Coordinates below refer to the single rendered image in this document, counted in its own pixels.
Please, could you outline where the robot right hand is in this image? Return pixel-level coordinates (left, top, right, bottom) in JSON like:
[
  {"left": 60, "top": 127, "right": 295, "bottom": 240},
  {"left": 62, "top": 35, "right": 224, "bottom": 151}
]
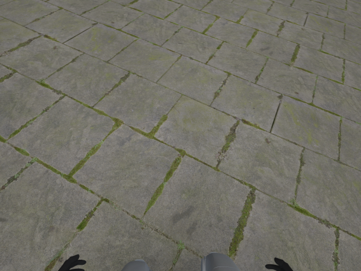
[{"left": 265, "top": 257, "right": 293, "bottom": 271}]

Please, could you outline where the robot left hand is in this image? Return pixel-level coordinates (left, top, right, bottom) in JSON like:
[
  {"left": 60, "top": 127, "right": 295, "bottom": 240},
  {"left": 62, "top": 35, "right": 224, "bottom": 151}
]
[{"left": 58, "top": 254, "right": 86, "bottom": 271}]

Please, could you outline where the robot right thigh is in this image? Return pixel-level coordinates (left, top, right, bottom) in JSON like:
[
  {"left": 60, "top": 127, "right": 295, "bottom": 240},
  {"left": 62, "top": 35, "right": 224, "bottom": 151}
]
[{"left": 201, "top": 253, "right": 240, "bottom": 271}]

